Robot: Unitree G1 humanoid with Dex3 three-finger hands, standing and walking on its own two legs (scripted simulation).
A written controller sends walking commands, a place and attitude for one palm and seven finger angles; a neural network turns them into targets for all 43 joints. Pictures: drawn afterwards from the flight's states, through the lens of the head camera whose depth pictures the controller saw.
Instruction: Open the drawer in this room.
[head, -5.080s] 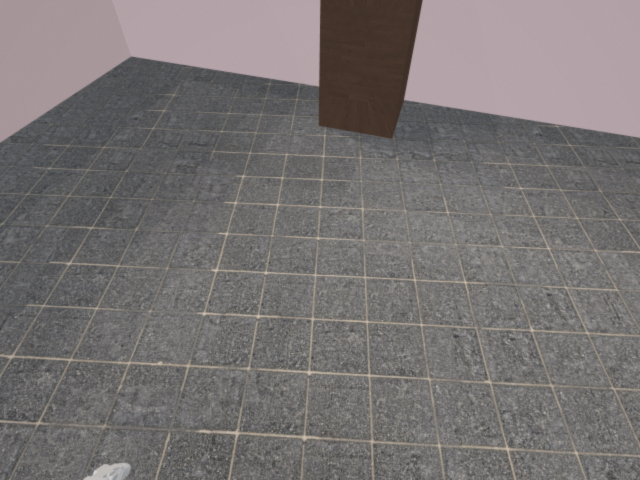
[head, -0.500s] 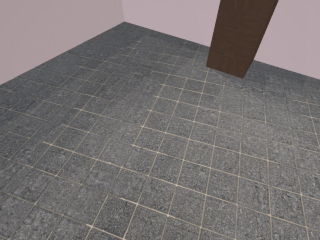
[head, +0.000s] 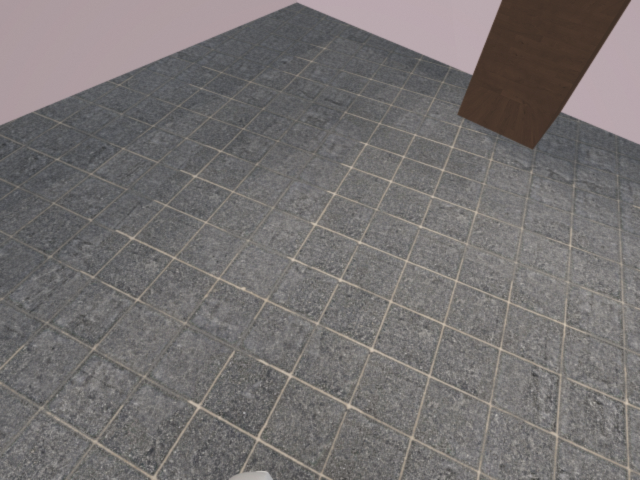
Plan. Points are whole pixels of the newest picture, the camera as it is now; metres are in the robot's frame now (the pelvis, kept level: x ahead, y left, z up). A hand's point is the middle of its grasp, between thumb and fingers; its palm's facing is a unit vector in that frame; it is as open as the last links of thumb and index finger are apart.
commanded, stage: turn or walk to find it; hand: left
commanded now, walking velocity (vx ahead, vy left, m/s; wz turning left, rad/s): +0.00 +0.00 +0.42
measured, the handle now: out of the picture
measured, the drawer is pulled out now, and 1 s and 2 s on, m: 0.00 0.00 0.00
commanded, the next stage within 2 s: none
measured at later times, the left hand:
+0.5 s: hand out of the picture +0.00 +0.15 -0.14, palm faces +0.25 -0.93 -0.28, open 7.4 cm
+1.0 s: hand out of the picture -0.07 +0.20 -0.16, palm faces +0.48 -0.85 -0.24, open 7.4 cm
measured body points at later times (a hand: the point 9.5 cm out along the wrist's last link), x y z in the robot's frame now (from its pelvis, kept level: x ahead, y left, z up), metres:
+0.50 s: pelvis -0.01 -0.06 +0.02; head +0.02 -0.08 +0.46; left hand -0.01 +0.20 -0.11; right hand +0.11 -0.31 -0.14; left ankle -0.04 +0.07 -0.64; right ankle -0.02 -0.16 -0.72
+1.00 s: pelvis -0.01 -0.01 +0.02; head +0.01 +0.02 +0.46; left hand -0.09 +0.24 -0.14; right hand +0.19 -0.18 -0.11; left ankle -0.08 +0.06 -0.72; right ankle +0.03 -0.16 -0.65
